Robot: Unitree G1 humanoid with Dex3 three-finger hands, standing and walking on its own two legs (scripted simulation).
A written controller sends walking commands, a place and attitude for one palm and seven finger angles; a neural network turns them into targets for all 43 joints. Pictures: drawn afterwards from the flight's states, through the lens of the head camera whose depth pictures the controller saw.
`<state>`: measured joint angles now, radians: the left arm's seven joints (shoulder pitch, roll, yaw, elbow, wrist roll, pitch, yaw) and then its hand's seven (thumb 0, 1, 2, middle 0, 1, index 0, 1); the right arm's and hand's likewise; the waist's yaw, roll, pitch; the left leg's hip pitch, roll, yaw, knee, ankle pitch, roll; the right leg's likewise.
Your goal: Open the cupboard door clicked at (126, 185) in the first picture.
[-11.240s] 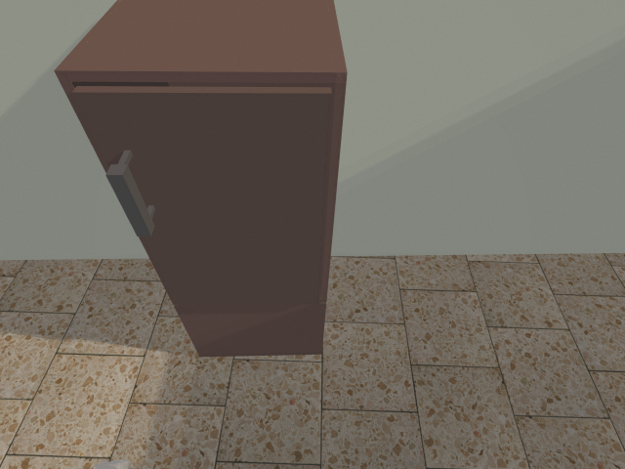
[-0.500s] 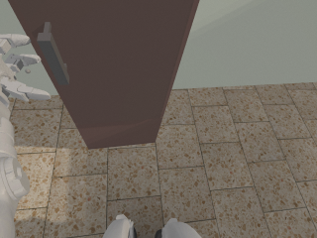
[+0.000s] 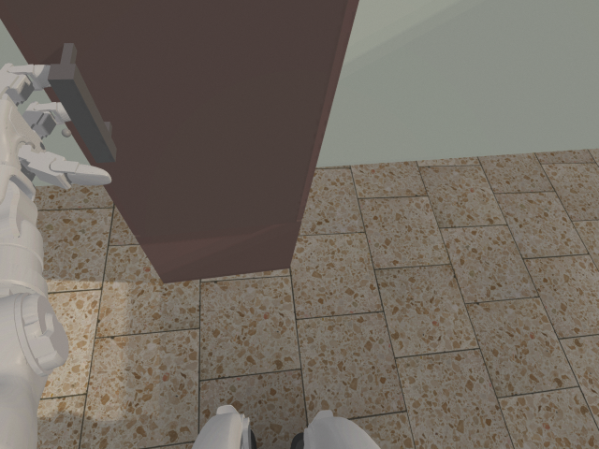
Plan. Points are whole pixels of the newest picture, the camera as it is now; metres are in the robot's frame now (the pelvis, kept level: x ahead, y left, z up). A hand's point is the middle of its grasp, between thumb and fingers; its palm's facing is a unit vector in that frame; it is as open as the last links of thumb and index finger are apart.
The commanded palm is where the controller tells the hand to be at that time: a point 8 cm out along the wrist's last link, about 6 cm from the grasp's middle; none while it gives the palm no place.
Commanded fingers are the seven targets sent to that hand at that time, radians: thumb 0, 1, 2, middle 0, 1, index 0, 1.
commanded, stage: slide the fingers in behind the handle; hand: left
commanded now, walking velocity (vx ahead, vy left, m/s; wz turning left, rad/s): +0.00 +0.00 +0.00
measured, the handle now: (89, 106) +0.54 +0.25 +0.08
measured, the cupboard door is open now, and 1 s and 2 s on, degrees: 0 0 5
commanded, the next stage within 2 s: close the thumb around the handle in 0.80 s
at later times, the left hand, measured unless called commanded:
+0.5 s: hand (86, 132) +0.50 +0.24 +0.09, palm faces +0.10 -0.99 +0.02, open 14.0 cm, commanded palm +0.47 +0.28 +0.08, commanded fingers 0.00 -0.50 0.30 -0.30 -1.20 -0.30 -1.20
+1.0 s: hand (86, 133) +0.50 +0.24 +0.08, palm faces +0.11 -0.99 +0.01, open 13.8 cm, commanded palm +0.47 +0.28 +0.08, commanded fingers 0.00 -0.16 0.44 -0.32 -1.24 -0.32 -1.24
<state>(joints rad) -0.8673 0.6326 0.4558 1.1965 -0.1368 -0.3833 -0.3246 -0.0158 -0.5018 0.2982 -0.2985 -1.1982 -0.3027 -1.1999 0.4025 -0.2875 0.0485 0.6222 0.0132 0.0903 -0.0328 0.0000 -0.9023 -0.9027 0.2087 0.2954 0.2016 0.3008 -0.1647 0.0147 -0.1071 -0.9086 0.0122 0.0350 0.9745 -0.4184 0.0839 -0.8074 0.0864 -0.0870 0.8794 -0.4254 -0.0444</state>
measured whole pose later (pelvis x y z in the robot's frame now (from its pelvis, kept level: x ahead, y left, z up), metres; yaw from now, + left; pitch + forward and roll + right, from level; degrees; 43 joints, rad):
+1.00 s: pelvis +0.00 +0.00 +0.00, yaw +0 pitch +20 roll -5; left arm -0.88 0.58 0.42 1.21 -0.12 -0.40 -0.25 -0.02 -0.47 0.31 -0.30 -1.20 -0.30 -1.20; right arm 0.40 -0.28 0.05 0.63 0.01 0.09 -0.02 0.00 -0.90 -0.90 0.21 0.30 0.20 0.30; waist -0.17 0.02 -0.11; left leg -0.91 0.01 0.04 0.98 -0.42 0.09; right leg -0.81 0.08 -0.08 0.89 -0.43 -0.04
